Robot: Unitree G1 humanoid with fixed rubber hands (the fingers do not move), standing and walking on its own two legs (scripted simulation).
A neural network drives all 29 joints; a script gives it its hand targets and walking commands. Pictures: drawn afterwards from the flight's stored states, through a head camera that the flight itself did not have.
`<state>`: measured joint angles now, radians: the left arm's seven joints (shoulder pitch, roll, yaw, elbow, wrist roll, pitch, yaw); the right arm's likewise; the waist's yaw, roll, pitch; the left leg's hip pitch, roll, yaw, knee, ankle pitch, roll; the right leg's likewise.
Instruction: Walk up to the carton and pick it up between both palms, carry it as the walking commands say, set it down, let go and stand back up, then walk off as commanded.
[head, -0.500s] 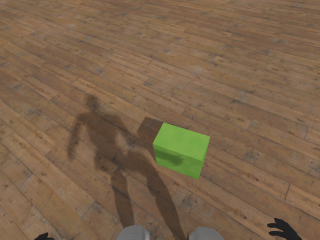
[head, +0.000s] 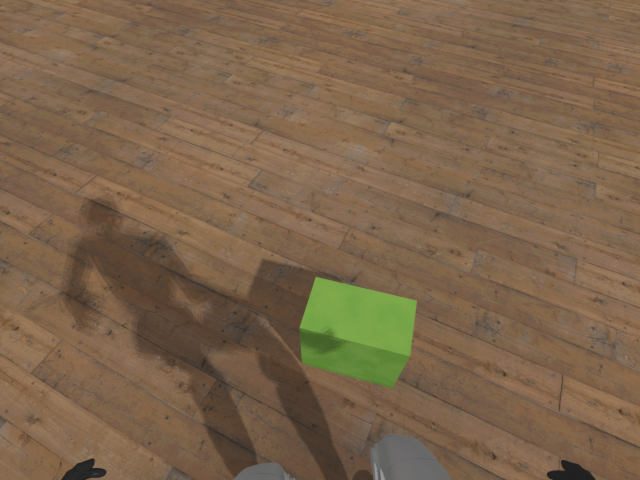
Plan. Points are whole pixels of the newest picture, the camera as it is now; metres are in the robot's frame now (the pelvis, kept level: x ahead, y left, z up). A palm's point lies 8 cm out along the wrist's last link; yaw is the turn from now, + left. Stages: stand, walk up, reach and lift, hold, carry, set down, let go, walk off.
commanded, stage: walk up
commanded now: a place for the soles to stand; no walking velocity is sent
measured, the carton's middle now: (355, 334) +0.54 -0.09 -0.62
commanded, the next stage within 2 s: none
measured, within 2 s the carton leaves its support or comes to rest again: neither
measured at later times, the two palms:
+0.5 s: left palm out of the picture +0.12 +0.30 -0.09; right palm out of the picture +0.07 -0.34 -0.11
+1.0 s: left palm (111, 452) +0.15 +0.28 -0.08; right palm out of the picture +0.06 -0.36 -0.12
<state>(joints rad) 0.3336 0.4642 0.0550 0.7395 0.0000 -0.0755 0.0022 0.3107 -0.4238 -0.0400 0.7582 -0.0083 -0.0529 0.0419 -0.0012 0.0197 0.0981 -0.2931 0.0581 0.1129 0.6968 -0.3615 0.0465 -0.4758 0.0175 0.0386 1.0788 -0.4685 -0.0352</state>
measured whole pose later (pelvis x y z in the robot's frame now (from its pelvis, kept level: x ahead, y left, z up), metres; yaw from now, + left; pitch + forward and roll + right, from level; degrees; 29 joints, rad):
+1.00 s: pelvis +0.03 -0.03 -0.02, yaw -9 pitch -3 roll +2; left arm 0.31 0.45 0.03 0.74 0.00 -0.03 0.01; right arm 0.25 -0.43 -0.04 0.78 -0.01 0.00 0.00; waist 0.00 0.02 0.12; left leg -0.29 0.03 0.06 0.76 -0.42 0.02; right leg -0.43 0.05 0.10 0.81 -0.33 -0.02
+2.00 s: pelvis +0.04 +0.00 -0.01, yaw -11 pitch -2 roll +0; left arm 0.30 0.45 0.01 0.74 0.00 -0.06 0.01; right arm 0.23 -0.43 -0.04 0.78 -0.01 0.00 0.01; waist 0.00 0.01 0.10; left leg -0.30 0.03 0.07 0.79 -0.46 0.02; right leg -0.41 0.04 0.10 0.77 -0.33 0.00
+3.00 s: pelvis +0.05 -0.01 -0.01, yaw -11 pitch -2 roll +0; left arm 0.30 0.45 0.00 0.75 0.00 -0.06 0.01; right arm 0.23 -0.43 -0.04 0.78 -0.01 0.00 0.01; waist 0.00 0.03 0.09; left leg -0.29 0.04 0.07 0.78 -0.46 0.02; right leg -0.41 0.04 0.09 0.76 -0.32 0.01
